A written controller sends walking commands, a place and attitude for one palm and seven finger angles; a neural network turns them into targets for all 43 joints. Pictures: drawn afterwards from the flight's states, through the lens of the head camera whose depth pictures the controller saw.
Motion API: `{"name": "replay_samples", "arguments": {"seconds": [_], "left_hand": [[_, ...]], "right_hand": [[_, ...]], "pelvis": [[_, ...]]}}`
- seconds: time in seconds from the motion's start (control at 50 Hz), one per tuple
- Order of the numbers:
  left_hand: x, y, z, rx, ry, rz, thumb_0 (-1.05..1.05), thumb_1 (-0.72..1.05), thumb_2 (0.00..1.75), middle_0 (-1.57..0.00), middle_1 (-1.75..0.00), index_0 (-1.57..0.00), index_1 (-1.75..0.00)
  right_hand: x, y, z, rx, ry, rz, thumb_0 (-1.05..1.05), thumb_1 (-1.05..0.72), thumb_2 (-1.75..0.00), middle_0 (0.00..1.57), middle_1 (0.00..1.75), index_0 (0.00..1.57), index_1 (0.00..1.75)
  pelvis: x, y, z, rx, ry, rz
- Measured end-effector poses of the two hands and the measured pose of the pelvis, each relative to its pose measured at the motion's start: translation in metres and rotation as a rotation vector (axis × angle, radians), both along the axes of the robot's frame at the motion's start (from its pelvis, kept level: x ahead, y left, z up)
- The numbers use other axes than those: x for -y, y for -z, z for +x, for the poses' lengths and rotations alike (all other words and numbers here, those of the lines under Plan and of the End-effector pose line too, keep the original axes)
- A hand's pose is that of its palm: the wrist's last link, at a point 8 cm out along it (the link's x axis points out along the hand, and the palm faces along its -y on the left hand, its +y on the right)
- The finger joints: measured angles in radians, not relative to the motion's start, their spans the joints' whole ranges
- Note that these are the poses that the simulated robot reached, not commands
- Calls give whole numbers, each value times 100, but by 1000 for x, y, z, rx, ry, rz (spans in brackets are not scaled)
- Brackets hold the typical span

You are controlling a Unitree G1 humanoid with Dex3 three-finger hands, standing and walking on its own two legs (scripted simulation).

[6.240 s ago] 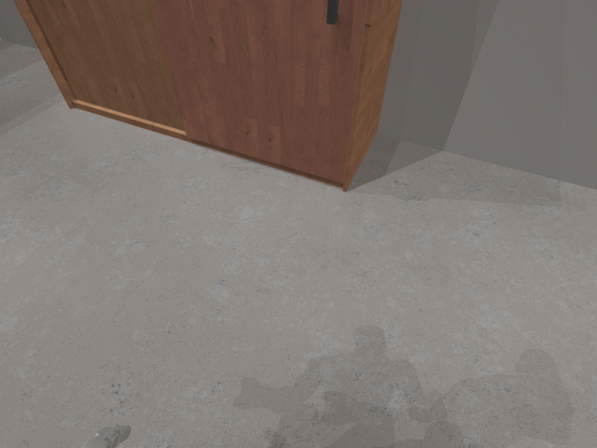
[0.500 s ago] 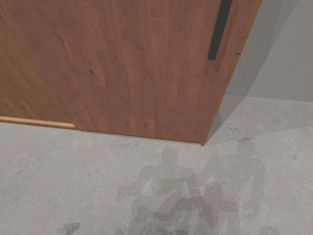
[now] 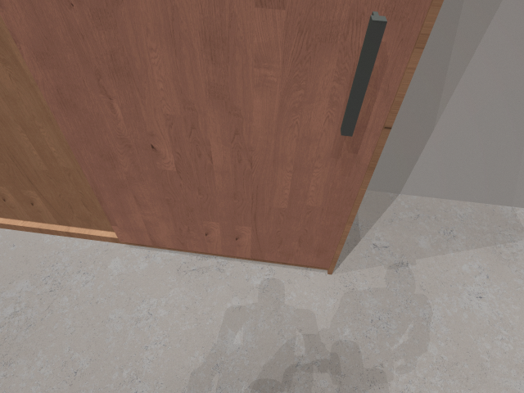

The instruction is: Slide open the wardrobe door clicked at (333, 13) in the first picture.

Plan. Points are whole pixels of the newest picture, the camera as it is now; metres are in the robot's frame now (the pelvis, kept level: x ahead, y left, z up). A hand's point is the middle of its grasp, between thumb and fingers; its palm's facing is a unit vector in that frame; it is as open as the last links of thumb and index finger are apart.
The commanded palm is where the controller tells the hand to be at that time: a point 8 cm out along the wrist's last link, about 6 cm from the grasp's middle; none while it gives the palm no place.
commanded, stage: take the last steps up to it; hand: right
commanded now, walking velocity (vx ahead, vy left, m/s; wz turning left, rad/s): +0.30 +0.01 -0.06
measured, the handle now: (359, 78) +0.73 -0.14 +0.14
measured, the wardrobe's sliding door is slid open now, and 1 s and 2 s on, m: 0.00 0.00 0.00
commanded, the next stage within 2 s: come to a stop and stand still in 0.64 s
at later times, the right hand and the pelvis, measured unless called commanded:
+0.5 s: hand out of the picture +0.01 -0.11 -0.16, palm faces +0.18 +0.97 -0.14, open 7.4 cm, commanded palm none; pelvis +0.14 +0.01 +0.00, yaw -3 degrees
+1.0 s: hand (380, 309) +0.34 -0.22 -0.17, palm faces +0.07 +0.98 -0.20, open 7.4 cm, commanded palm none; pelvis +0.27 -0.04 +0.00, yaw -2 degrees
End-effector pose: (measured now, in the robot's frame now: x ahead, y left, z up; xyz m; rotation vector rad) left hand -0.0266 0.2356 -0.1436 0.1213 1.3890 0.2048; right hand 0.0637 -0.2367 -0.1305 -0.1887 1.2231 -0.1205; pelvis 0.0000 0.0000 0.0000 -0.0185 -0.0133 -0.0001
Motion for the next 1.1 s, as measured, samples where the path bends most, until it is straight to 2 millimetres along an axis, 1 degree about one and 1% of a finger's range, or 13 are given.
{"name": "replay_samples", "arguments": {"seconds": [0.06, 0.1, 0.18, 0.36, 0.46, 0.56, 0.6, 0.66, 0.74, 0.8, 0.9, 1.0, 1.1], "left_hand": [[-12, 16, -20, -88, -20, -29, 0, 92, 90, -20, -30, -20, -30], [-18, 19, -22, -139, -10, -47, 0, 91, 90, -20, -30, -20, -30], [-29, 11, 7, -136, 4, -66, 1, 91, 90, -20, -30, -20, -30], [-28, 6, 130, 11, 72, -66, 1, 91, 90, -20, -30, -20, -30], [-6, 6, 219, 98, 148, -62, 1, 92, 90, -20, -30, -20, -30], [30, 3, 315, 215, 226, -48, 1, 92, 90, -20, -30, -20, -30], [44, 5, 345, 272, 241, -30, 0, 92, 90, -20, -30, -20, -30], [59, 1, 365, 303, 234, -21, 0, 92, 90, -20, -30, -20, -30], [68, -9, 360, 286, 166, -14, -1, 92, 90, -20, -30, -20, -30], [59, -16, 359, 282, 127, 26, -3, 95, 90, -20, -30, -21, -30], [53, -15, 342, 173, 119, 43, -3, 95, 90, -20, -30, -20, -30], [50, -5, 322, 84, 70, 18, -1, 93, 90, -20, -30, -20, -30], [40, 12, 303, 14, 26, -31, 0, 92, 90, -20, -30, -20, -30]], "right_hand": [[-18, 1, 19, 48, -6, -15, 1, -91, -90, 19, 30, 20, 30], [-29, -1, 21, 68, 19, -17, 1, -91, -90, 19, 30, 20, 30], [-38, -7, 5, 20, 92, -35, 0, -93, -90, 20, 30, 20, 30], [-65, -4, -47, -235, 180, 22, 0, -92, -90, 19, 30, 20, 30], [-78, 0, -62, -357, 247, 81, 0, -91, -90, 19, 30, 20, 30], [-71, 11, -54, -466, 287, 131, 0, -91, -90, 20, 30, 20, 30], [-59, 21, -41, -494, 287, 144, 1, -90, -90, 20, 30, 20, 30], [-34, 29, -2, -457, 266, 131, 1, -90, -90, 20, 30, 20, 30], [4, 30, 78, -306, 204, 89, 1, -91, -90, 20, 30, 20, 30], [26, 26, 142, -178, 161, 56, 1, -91, -90, 19, 30, 20, 30], [41, 18, 224, -14, 127, 22, 0, -91, -90, 19, 30, 19, 30], [34, 13, 268, 37, 78, 10, 0, -91, -90, 19, 30, 19, 30], [19, 10, 281, 31, 47, -22, 0, -91, -90, 19, 30, 20, 30]], "pelvis": [[-15, 9, 12, 8, 7, -5], [-23, 10, 20, 17, 26, 5], [-34, 0, 40, 16, 24, -8], [-33, -5, 92, 8, 41, 3], [-18, 1, 127, 3, 50, 18], [6, 13, 169, -6, 54, 29], [18, 23, 187, -4, 55, 34], [31, 22, 203, 11, 39, 27], [41, 10, 224, 16, 25, 22], [46, 4, 237, 11, 28, 19], [46, 1, 255, 12, 45, 20], [38, 2, 266, 24, 42, 18], [21, 9, 269, 16, 28, 0]]}}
